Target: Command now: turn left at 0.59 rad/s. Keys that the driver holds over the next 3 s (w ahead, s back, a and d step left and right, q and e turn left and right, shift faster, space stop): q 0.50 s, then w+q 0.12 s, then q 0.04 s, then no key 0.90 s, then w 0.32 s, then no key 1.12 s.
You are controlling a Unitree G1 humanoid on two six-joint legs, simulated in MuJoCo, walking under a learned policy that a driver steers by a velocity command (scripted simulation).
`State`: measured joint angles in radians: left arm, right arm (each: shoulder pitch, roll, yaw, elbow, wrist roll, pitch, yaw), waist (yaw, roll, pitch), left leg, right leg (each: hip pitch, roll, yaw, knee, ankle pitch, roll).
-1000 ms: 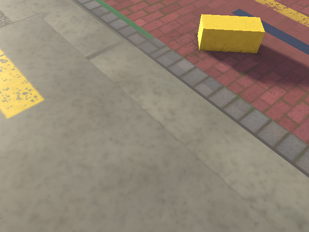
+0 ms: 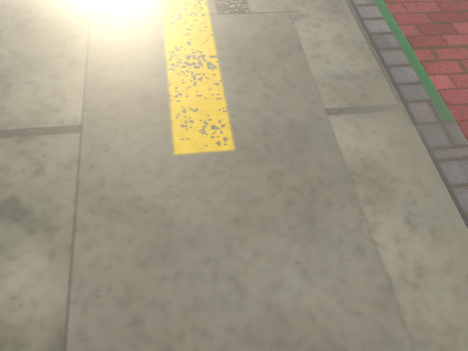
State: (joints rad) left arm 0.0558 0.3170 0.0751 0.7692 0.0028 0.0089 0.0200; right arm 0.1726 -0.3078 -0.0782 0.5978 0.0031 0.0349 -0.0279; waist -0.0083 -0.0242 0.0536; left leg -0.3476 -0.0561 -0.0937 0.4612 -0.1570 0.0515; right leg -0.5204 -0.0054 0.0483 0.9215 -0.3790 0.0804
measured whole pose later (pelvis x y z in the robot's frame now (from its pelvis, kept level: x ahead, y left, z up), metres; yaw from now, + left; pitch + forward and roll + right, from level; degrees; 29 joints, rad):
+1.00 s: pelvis +0.06 +0.06 +0.00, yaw +30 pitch +1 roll +0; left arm 0.10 0.28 0.06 0.73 0.00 -0.02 -0.02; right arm 0.25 -0.27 -0.04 0.69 0.00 0.01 -0.02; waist -0.02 -0.03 0.02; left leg -0.12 -0.08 -0.09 0.45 -0.34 0.06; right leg -0.43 -0.02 0.00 0.58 -0.16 0.03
